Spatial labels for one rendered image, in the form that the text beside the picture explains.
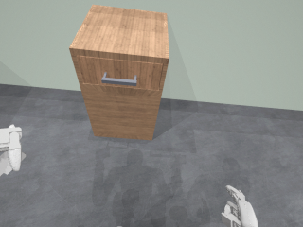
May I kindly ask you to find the drawer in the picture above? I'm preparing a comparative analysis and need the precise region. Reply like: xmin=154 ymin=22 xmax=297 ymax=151
xmin=77 ymin=55 xmax=163 ymax=90

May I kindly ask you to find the cabinet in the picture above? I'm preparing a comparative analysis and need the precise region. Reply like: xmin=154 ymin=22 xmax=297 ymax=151
xmin=69 ymin=4 xmax=169 ymax=141

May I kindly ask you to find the left robot hand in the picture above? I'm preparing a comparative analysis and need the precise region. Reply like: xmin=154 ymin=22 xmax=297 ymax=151
xmin=0 ymin=124 xmax=27 ymax=176

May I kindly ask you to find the right robot hand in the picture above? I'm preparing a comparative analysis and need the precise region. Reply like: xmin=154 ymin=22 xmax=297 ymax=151
xmin=222 ymin=185 xmax=258 ymax=227

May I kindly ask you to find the handle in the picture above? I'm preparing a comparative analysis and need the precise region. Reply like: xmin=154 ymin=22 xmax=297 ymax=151
xmin=101 ymin=72 xmax=137 ymax=86

